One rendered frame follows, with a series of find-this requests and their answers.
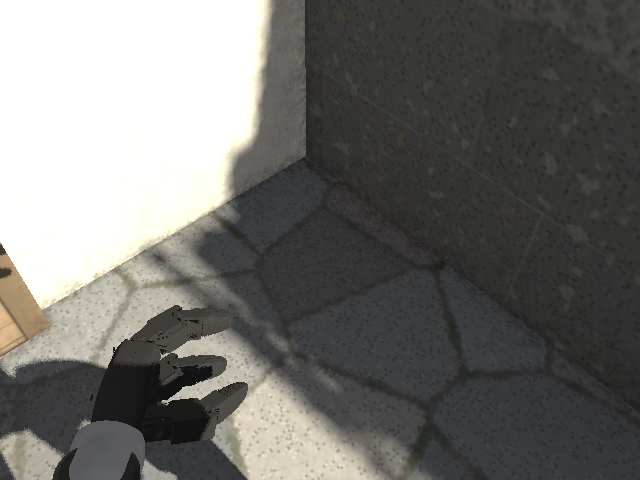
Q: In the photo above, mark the left robot forearm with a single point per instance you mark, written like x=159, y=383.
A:
x=104, y=450

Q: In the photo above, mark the robot left hand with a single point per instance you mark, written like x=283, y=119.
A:
x=136, y=379

